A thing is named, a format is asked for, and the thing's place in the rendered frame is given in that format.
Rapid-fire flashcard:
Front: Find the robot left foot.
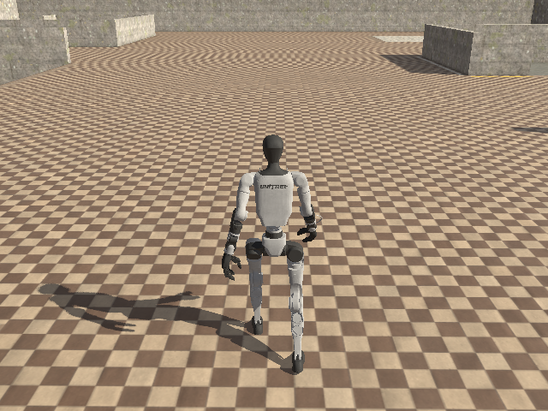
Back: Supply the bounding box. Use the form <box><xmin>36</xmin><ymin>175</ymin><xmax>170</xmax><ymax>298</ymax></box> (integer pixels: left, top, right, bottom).
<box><xmin>252</xmin><ymin>316</ymin><xmax>263</xmax><ymax>335</ymax></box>

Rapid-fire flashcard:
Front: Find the robot left forearm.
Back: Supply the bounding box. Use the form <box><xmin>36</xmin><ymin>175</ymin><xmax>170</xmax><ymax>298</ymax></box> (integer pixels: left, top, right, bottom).
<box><xmin>224</xmin><ymin>208</ymin><xmax>243</xmax><ymax>255</ymax></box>

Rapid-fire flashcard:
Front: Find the right robot hand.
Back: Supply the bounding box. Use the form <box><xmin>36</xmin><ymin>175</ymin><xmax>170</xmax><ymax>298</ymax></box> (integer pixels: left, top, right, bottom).
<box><xmin>297</xmin><ymin>228</ymin><xmax>317</xmax><ymax>242</ymax></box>

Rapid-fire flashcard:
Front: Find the left robot upper arm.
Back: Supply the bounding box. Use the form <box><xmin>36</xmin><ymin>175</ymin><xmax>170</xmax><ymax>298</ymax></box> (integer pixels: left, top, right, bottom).
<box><xmin>235</xmin><ymin>172</ymin><xmax>256</xmax><ymax>222</ymax></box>

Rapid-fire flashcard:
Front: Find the right robot upper arm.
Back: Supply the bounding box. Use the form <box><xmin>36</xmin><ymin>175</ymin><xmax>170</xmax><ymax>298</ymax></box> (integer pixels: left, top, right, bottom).
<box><xmin>291</xmin><ymin>171</ymin><xmax>313</xmax><ymax>217</ymax></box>

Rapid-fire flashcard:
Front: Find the left robot hand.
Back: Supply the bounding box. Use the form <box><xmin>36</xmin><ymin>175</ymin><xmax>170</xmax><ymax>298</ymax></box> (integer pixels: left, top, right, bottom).
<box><xmin>222</xmin><ymin>253</ymin><xmax>241</xmax><ymax>281</ymax></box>

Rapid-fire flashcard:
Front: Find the right robot shin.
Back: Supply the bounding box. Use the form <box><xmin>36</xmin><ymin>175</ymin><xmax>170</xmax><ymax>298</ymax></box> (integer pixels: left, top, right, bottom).
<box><xmin>291</xmin><ymin>296</ymin><xmax>304</xmax><ymax>360</ymax></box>

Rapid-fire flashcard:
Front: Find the robot right forearm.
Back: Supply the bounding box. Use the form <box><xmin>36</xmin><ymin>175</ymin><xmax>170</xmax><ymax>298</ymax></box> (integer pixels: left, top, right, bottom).
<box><xmin>304</xmin><ymin>204</ymin><xmax>317</xmax><ymax>232</ymax></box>

